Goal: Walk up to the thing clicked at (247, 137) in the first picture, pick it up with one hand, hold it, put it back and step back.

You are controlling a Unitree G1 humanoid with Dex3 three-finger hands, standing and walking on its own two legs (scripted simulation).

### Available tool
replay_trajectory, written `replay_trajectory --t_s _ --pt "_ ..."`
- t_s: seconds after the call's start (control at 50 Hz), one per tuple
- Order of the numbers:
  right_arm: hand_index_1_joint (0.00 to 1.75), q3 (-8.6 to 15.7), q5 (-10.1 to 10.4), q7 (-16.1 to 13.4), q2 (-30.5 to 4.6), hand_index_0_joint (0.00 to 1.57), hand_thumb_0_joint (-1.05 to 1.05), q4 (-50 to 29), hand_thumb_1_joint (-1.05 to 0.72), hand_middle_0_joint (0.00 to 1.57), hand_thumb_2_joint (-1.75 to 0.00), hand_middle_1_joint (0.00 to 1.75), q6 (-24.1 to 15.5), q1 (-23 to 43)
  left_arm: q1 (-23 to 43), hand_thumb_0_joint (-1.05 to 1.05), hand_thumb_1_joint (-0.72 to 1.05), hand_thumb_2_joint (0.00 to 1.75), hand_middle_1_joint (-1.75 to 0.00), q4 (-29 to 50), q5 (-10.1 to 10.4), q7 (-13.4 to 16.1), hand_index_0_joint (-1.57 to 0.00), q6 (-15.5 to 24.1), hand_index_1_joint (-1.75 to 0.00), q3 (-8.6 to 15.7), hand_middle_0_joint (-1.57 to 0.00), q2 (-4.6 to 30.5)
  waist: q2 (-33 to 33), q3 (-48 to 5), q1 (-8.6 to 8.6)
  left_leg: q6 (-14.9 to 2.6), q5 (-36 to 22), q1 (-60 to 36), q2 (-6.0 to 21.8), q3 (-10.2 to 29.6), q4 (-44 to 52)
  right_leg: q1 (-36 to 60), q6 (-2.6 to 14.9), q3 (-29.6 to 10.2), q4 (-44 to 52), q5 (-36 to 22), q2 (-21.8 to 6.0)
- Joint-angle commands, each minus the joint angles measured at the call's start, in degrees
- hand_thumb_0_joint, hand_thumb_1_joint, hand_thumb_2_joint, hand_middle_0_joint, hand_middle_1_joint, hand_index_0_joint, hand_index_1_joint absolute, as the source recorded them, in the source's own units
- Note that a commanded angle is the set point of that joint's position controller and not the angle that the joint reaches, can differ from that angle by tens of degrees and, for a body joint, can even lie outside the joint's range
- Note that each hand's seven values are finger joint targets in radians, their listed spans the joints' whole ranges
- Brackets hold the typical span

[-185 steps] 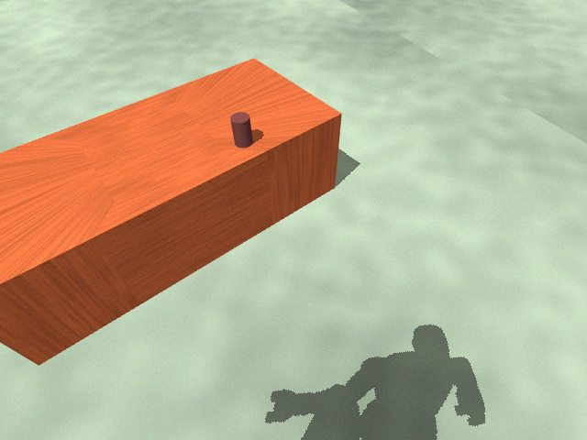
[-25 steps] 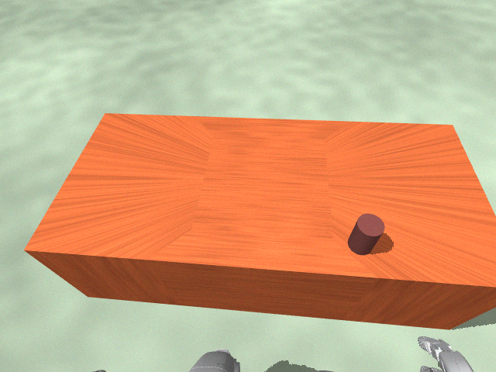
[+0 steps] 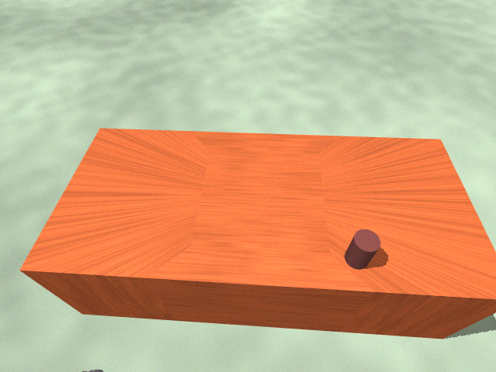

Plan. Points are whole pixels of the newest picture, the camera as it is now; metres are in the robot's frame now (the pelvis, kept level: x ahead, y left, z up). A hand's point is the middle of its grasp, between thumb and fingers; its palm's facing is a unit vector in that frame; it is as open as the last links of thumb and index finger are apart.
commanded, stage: walk up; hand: right
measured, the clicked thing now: (361, 249) +0.47 -0.28 -0.30
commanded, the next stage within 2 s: stand in 0.84 s
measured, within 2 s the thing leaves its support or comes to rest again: neither
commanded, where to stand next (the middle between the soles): +0.07 +0.00 m, yaw -2 degrees
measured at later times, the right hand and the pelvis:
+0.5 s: hand out of the picture +0.10 -0.25 -0.15, palm faces +0.00 +0.94 -0.33, open 7.4 cm; pelvis +0.01 +0.00 +0.01, yaw +0 degrees
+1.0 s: hand out of the picture +0.10 -0.26 -0.15, palm faces +0.01 +0.94 -0.33, open 7.4 cm; pelvis +0.02 +0.00 +0.01, yaw -1 degrees
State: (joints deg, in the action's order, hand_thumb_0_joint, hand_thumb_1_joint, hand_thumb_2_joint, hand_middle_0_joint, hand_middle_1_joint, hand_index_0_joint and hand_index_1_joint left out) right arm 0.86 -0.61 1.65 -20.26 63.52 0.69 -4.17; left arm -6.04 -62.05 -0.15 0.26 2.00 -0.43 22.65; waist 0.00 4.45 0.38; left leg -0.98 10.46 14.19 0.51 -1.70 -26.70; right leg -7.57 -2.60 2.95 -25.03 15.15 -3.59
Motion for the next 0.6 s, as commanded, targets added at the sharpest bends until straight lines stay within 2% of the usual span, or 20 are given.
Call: replay_trajectory --t_s 0.0,0.08,0.14,0.2,0.22,0.3,0.36,0.44,0.54,0.58 --pt "0.30 2.65 0.17 -0.79 -13.30 0.20 0.00 -3.36 -0.90 0.20 -0.90 0.30 -1.43 4.30 1.66 0.00 0.90 0.90 -0.30 1.74 -0.01 0.61 -0.20 0.95 -0.30 2.27 -0.20 12.00 2.70 -7.42 0.22 -1.73 -3.08 -4.84 6.81 8.69 8.47 0.30 3.74 -3.61 5.70 -6.42 -4.07" --pt "0.30 2.50 0.39 -0.89 -12.47 0.20 0.00 -2.86 -0.90 0.20 -0.90 0.30 -1.59 4.49 1.97 0.00 0.90 0.90 -0.30 0.80 -0.13 0.62 -0.20 1.02 -0.30 2.42 -0.20 11.75 1.70 -8.37 0.37 -1.61 -10.48 -7.19 6.97 7.44 7.67 1.62 3.39 -3.89 7.01 -9.98 -4.83" --pt "0.30 2.74 0.41 -1.00 -12.30 0.20 0.00 -2.61 -0.90 0.20 -0.90 0.30 -1.50 4.30 2.99 0.00 0.90 0.90 -0.30 0.56 -0.28 0.69 -0.20 0.97 -0.30 2.56 -0.20 11.91 0.80 -7.79 -0.16 -1.18 -12.04 -7.97 6.46 6.19 7.23 1.24 3.20 -4.01 7.77 -11.92 -5.34" --pt "0.30 2.98 0.29 -1.02 -12.36 0.20 0.00 -2.45 -0.90 0.20 -0.90 0.30 -1.32 4.45 3.52 0.00 0.90 0.90 -0.30 0.32 -0.43 0.70 -0.20 0.80 -0.30 2.52 -0.20 11.64 0.86 -6.78 -0.41 -1.02 -8.42 -7.53 6.37 6.31 8.40 0.49 3.15 -3.94 8.36 -9.63 -5.17" --pt "0.30 2.97 0.27 -1.03 -12.52 0.20 0.00 -2.49 -0.90 0.20 -0.90 0.30 -1.25 4.54 3.48 0.00 0.90 0.90 -0.30 0.41 -0.40 0.65 -0.20 0.69 -0.30 2.45 -0.20 11.44 1.36 -5.95 -0.34 -0.88 -4.97 -6.93 6.28 6.53 9.38 -0.34 3.19 -4.09 8.41 -8.09 -5.08" --pt "0.30 2.95 0.09 -0.89 -12.28 0.20 0.00 -2.70 -0.90 0.20 -0.90 0.30 -1.17 5.22 2.70 0.00 0.90 0.90 -0.30 -0.07 -0.67 0.61 -0.20 0.77 -0.30 2.39 -0.20 11.37 1.01 -5.41 -0.21 -0.76 -1.91 -6.75 6.25 6.92 10.00 -0.99 3.28 -4.32 9.32 -6.03 -4.81" --pt "0.30 3.07 0.00 -0.90 -12.53 0.20 0.00 -2.59 -0.90 0.20 -0.90 0.30 -1.23 4.51 2.96 0.00 0.90 0.90 -0.30 0.24 -0.84 0.58 -0.20 0.79 -0.30 2.56 -0.20 11.32 1.09 -6.56 -0.48 -0.76 -2.24 -7.03 6.32 6.78 10.22 0.30 3.36 -3.98 8.96 -7.06 -4.88" --pt "0.30 2.92 0.09 -0.91 -12.00 0.20 0.00 -2.80 -0.90 0.20 -0.90 0.30 -1.29 4.38 2.39 0.00 0.90 0.90 -0.30 0.32 -0.74 0.64 -0.20 0.89 -0.30 2.70 -0.20 11.40 0.42 -7.40 -0.10 -0.66 -7.58 -8.61 6.11 6.01 8.79 0.34 3.14 -4.29 9.02 -9.88 -5.30" --pt "0.30 3.18 0.06 -0.98 -12.24 0.20 0.00 -2.56 -0.90 0.20 -0.90 0.30 -1.07 3.90 2.77 0.00 0.90 0.90 -0.30 0.31 -0.89 0.75 -0.20 0.59 -0.30 2.77 -0.20 11.30 0.38 -6.53 -0.52 -0.77 -6.32 -7.63 6.29 6.39 9.37 0.65 3.11 -3.64 9.13 -8.51 -4.83" --pt "0.30 3.08 0.08 -0.96 -12.03 0.20 0.00 -2.64 -0.90 0.20 -0.90 0.30 -1.12 3.71 2.23 0.00 0.90 0.90 -0.30 0.48 -0.86 0.75 -0.20 0.63 -0.30 2.74 -0.20 11.18 -0.17 -7.42 -0.31 -0.86 -7.74 -8.55 6.21 6.06 8.80 1.00 3.12 -3.94 9.04 -9.60 -5.05"
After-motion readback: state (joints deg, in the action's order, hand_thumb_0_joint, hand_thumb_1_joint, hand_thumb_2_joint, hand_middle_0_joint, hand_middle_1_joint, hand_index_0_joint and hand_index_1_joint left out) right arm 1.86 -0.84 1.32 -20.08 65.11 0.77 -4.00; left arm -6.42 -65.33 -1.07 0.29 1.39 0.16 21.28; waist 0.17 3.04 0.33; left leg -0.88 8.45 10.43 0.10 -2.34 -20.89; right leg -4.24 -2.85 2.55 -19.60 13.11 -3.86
